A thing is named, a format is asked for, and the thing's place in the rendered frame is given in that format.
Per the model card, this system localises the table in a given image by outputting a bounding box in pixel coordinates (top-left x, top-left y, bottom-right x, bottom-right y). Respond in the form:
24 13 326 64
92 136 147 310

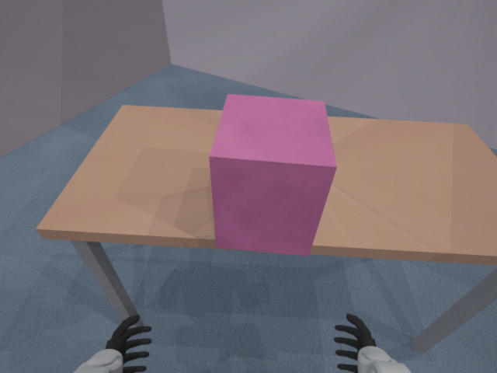
36 105 497 352

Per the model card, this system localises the left robot hand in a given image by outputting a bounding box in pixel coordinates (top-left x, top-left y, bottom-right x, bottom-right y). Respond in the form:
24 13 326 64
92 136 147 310
106 315 151 373

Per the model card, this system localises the right robot hand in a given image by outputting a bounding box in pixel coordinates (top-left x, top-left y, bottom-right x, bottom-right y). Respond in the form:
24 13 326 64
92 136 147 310
334 314 376 373

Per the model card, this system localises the carton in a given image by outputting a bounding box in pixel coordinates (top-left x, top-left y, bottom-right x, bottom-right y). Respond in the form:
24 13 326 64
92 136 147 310
209 94 337 256

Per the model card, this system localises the left robot forearm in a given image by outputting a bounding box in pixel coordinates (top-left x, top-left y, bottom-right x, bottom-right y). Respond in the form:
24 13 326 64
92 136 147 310
74 349 123 373

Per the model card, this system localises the right robot forearm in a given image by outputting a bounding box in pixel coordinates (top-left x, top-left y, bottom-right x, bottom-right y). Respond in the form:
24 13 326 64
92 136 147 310
357 346 411 373

